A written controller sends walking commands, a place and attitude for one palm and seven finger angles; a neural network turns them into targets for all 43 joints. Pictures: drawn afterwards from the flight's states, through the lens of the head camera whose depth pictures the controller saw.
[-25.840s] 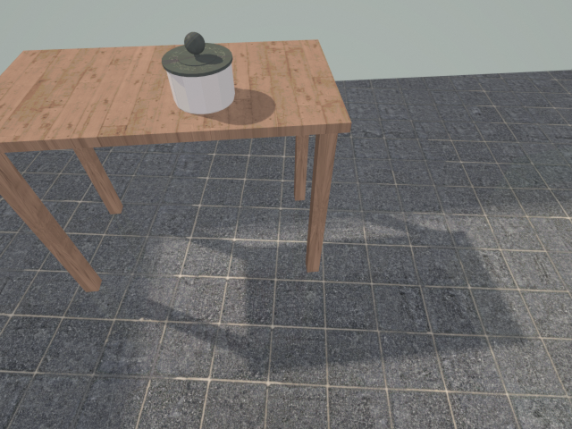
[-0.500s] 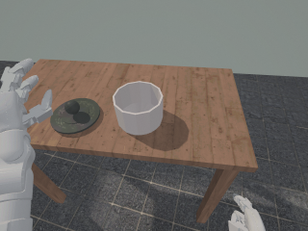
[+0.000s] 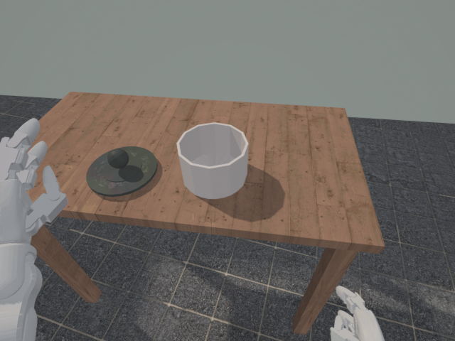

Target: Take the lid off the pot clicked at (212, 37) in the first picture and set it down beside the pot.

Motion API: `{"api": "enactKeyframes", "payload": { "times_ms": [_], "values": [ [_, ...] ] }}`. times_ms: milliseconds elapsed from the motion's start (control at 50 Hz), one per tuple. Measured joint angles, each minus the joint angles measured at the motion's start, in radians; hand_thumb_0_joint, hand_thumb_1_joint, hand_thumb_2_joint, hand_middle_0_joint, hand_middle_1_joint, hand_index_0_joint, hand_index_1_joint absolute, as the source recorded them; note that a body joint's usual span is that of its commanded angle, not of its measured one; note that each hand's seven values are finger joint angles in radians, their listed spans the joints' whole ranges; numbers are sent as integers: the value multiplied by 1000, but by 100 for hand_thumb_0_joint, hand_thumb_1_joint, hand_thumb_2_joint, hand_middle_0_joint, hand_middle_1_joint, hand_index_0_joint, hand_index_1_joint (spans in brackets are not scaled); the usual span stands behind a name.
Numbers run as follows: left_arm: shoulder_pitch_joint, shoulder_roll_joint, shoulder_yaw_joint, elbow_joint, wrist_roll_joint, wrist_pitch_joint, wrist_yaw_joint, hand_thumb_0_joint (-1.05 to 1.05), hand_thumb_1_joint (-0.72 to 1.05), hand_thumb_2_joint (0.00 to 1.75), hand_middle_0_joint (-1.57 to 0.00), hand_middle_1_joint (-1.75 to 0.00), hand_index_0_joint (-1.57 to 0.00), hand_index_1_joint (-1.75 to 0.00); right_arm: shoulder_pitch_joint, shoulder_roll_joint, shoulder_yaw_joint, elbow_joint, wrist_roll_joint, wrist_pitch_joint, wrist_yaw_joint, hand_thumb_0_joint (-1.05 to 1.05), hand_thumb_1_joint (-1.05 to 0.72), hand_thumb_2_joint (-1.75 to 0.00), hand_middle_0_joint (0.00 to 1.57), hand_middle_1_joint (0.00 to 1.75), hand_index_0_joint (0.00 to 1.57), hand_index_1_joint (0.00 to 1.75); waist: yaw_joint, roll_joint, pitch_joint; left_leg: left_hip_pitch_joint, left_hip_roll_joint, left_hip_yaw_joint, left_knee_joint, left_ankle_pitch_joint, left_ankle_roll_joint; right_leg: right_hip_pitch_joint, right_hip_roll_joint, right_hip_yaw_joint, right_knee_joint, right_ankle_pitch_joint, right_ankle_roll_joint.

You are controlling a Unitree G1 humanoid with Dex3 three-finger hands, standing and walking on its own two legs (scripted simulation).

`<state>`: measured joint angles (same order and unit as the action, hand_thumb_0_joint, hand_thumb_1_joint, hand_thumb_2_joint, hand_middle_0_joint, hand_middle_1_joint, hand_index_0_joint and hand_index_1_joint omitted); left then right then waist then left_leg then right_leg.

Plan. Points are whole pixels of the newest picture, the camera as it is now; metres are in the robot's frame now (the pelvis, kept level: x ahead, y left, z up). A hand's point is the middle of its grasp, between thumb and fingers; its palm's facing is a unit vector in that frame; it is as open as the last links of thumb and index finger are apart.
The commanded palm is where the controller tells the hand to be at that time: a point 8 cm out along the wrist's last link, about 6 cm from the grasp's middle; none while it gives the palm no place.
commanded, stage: draw the hand back to the body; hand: left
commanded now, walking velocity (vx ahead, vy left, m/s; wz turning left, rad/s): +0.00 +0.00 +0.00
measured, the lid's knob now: (118, 158) +0.50 +0.33 +0.02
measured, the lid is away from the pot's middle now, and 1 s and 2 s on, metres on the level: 0.24 0.24 0.24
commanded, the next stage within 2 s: step back with the hand held close in 0.48 s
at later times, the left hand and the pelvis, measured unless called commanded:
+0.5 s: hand (45, 236) +0.19 +0.25 +0.18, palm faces +0.44 -0.82 -0.37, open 7.4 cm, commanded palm +0.13 +0.29 +0.19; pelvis +0.01 +0.01 +0.00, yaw +1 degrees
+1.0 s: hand (44, 254) +0.17 +0.26 +0.16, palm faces +0.22 -0.83 -0.52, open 7.4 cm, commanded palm +0.11 +0.31 +0.19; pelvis -0.03 +0.03 -0.01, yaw -2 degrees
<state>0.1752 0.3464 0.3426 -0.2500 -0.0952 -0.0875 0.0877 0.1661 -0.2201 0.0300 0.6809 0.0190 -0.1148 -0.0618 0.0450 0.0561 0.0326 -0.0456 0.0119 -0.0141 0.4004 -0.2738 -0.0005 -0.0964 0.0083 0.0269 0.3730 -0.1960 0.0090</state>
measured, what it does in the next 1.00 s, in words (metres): stands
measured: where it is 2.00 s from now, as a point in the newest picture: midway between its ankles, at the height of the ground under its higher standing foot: outside the picture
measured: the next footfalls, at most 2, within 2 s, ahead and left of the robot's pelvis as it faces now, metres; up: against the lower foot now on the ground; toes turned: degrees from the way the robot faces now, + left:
none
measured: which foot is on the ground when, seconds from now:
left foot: down 0.00-1.00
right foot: down 0.00-1.00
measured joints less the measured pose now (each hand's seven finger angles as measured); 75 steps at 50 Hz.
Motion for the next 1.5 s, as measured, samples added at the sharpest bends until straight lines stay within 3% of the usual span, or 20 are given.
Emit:
{"api": "enactKeyframes", "payload": {
  "times_ms": [380, 620, 740, 840, 940, 1040, 1100, 1140, 1280, 1400, 1500],
  "values": [
    [303, -13, -32, -259, 22, -4, -4, 1, 89, 89, -21, -30, -21, -30, 4, 13, -2, -29, -17, -22, 8, 2, -90, -90, 21, 30, 21, 30, 21, 1, -12, 3, -6, 0, 19, -19, 10, 15, -6, -1, -4, -7, 10],
    [300, -10, -22, -269, 32, 2, 3, 1, 89, 89, -21, -30, -21, -30, 2, 20, 9, -36, -21, -17, 3, 2, -90, -90, 21, 30, 21, 30, 25, 0, -10, -3, -5, -2, 27, -25, 11, 10, -5, -3, 0, -13, 11],
    [301, 33, 63, -276, 40, -76, 1, 1, 89, 89, -21, -30, -21, -30, -21, 6, 1, -79, -19, 37, 17, 2, -90, -90, 21, 30, 21, 30, -5, -21, 10, -69, -1, 11, 43, -19, 16, -49, -1, 10, -8, 11, 18],
    [365, 29, 30, -313, 49, -88, -12, 1, 89, 90, -21, -30, -21, -30, -30, -13, -28, -116, -13, 76, 23, 2, -90, -90, 21, 30, 21, 30, -39, -45, 33, -119, -16, 29, 54, -7, 30, -107, -15, 29, 9, 25, 34],
    [459, 83, 36, -385, 52, -90, -15, 1, 89, 89, -22, -30, -21, -30, -9, -5, -46, -145, -3, 101, 20, 2, -90, -90, 20, 30, 21, 30, -64, -84, 35, -163, -32, 37, 85, -5, 41, -158, -30, 34, 53, 23, 45],
    [489, 125, 91, -441, 44, -106, 2, 2, 88, 89, -22, -31, -22, -30, 22, 12, -44, -156, -3, 89, 20, 2, -90, -90, 20, 30, 20, 30, -47, -106, 18, -188, -41, 53, 119, -7, 49, -212, -50, -8, 140, 18, 26],
    [463, 108, 105, -437, 43, -120, 12, 1, 88, 89, -22, -31, -21, -30, 40, 16, -35, -158, -4, 68, 20, 2, -90, -90, 20, 30, 21, 30, -36, -95, -1, -210, -43, 60, 163, -23, 53, -225, -57, -20, 180, -10, 20],
    [427, 82, 101, -415, 46, -128, 17, 1, 88, 89, -22, -30, -21, -30, 46, 14, -30, -156, -2, 56, 18, 2, -90, -90, 20, 30, 21, 30, -32, -74, -9, -234, -39, 58, 203, -38, 53, -232, -55, -24, 191, -27, 34],
    [366, 22, 50, -372, 51, -132, 32, 1, 89, 89, -21, -30, -21, -30, 48, 13, -24, -128, -6, 57, 19, 2, -90, -90, 21, 30, 21, 30, -52, -51, -10, -299, -26, 38, 244, -23, 51, -261, -43, -46, 165, 19, 32],
    [424, 68, 60, -405, 74, -146, 38, 1, 88, 89, -22, -30, -21, -30, 77, 17, -27, -142, -7, 43, 7, 2, -90, -90, 21, 30, 21, 30, -82, -85, 5, -320, -35, 31, 228, 5, 64, -278, -32, -31, 205, 15, 22],
    [444, 103, 110, -446, 73, -169, 37, 1, 88, 89, -22, -30, -21, -30, 90, 17, -36, -141, -9, 19, 12, 2, -90, -90, 21, 30, 21, 30, -69, -80, -14, -352, -31, 22, 236, 12, 60, -240, -11, -29, 211, -48, 19]
  ]
}}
